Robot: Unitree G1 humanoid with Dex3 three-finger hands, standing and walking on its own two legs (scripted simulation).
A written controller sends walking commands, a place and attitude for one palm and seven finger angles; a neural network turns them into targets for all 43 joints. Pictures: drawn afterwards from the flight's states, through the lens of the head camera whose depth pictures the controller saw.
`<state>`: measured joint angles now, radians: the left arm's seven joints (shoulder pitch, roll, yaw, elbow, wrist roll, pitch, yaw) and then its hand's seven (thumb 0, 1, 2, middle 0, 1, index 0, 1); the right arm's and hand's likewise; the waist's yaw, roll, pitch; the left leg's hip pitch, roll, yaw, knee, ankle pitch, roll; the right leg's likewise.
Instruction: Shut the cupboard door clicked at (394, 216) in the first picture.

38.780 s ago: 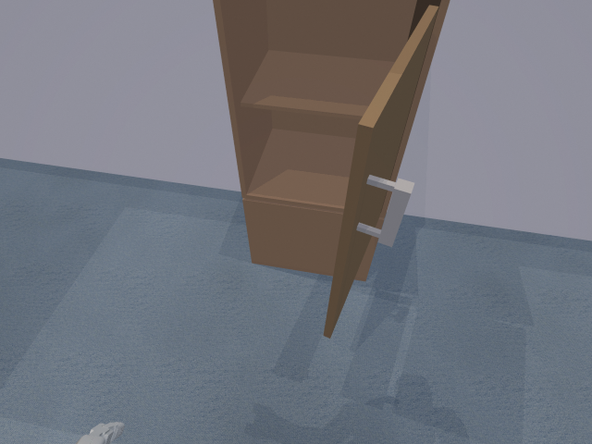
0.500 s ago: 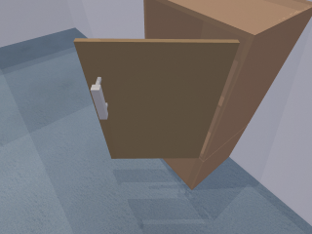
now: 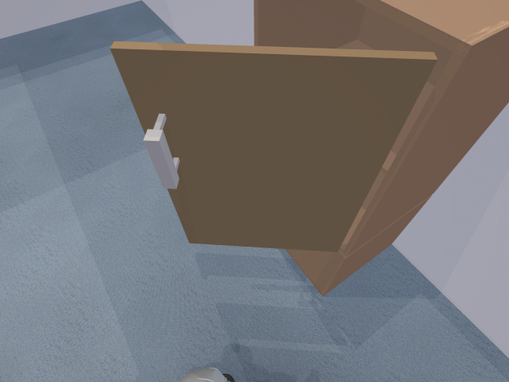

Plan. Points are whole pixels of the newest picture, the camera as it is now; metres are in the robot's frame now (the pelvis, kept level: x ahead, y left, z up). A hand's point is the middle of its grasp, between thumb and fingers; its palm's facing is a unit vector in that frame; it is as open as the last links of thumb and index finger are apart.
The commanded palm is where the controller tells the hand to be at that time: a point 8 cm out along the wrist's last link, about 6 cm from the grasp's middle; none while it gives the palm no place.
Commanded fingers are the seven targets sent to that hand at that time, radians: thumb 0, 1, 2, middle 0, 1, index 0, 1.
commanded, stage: come to a stop and stand still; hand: left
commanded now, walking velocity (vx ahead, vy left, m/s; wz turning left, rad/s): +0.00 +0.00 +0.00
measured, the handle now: (166, 152) +0.45 +0.20 +0.07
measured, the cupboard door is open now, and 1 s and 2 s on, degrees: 52 52 52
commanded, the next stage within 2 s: look again from close up in 1.54 s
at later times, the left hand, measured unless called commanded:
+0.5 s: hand out of the picture +0.02 +0.17 -0.17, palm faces -0.01 -0.98 -0.19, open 7.4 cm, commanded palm none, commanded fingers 0.00 0.90 0.90 -0.20 -0.30 -0.20 -0.30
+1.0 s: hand out of the picture -0.02 +0.20 -0.17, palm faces +0.01 -0.99 -0.17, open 7.4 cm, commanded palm none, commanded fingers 0.00 0.90 0.90 -0.20 -0.30 -0.20 -0.30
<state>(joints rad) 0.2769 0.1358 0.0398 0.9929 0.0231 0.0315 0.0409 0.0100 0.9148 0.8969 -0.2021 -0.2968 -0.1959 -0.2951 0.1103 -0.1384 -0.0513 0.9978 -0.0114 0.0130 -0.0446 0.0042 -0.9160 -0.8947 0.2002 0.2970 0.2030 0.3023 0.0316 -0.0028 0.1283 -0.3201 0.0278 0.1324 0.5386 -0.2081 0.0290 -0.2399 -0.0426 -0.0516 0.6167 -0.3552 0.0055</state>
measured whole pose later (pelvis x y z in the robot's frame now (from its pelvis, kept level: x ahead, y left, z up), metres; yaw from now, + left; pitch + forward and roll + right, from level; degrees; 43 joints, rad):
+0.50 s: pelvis -0.04 +0.00 +0.00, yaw +0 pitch -2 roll -1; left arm 0.27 0.19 0.00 0.91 0.02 0.02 0.03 0.01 0.91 0.90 -0.20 -0.30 -0.20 -0.30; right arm 0.34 -0.17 -0.01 0.99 -0.03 0.02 0.00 0.01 -0.91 -0.90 0.20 0.30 0.20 0.30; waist -0.02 -0.02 0.02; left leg -0.34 0.02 0.05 0.56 -0.19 0.03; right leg -0.26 0.00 -0.07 0.57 -0.28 -0.03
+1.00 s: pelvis +0.00 +0.03 +0.01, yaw -1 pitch +0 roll -1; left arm 0.33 0.17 -0.02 1.08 0.02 -0.01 0.03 0.01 0.91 0.90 -0.20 -0.30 -0.19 -0.29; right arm 0.24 -0.17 0.00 1.07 0.00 -0.02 -0.02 0.01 -0.92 -0.89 0.20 0.30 0.20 0.30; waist 0.02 -0.03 0.02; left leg -0.26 -0.03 0.08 0.46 -0.21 0.07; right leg -0.18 -0.04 -0.04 0.44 -0.27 0.03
